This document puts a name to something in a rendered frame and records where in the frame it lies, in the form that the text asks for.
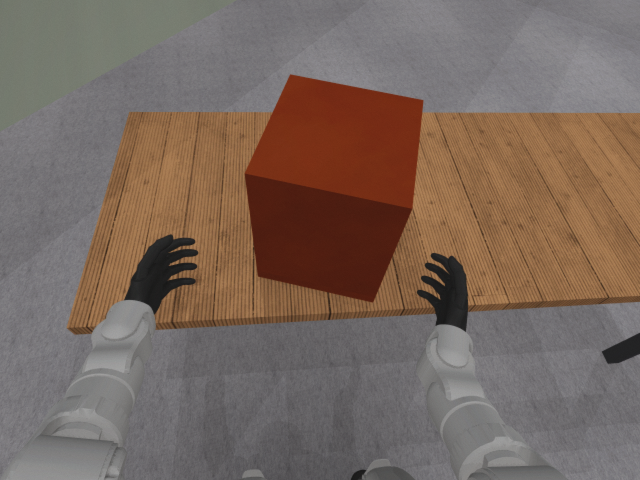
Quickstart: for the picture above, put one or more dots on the left robot upper arm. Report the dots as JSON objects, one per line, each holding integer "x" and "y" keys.
{"x": 67, "y": 458}

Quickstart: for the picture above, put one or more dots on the right robot hand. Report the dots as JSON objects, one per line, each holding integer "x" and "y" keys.
{"x": 452, "y": 307}

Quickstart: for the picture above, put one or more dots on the robot left shin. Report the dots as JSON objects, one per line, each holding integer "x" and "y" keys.
{"x": 252, "y": 473}

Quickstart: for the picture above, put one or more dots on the left robot forearm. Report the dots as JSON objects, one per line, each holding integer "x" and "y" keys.
{"x": 101, "y": 397}

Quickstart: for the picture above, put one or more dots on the right robot forearm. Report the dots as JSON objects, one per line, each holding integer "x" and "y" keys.
{"x": 467, "y": 422}

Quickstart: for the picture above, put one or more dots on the carton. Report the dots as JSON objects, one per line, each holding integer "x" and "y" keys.
{"x": 330, "y": 185}

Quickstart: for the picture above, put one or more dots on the robot shin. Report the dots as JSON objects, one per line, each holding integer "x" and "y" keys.
{"x": 252, "y": 473}
{"x": 378, "y": 463}

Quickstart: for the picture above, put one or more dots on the left robot hand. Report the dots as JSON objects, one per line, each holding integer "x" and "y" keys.
{"x": 150, "y": 283}

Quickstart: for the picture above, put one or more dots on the table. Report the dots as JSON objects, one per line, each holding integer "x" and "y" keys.
{"x": 540, "y": 209}

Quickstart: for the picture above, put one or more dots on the robot right shin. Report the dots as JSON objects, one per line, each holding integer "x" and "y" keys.
{"x": 378, "y": 463}

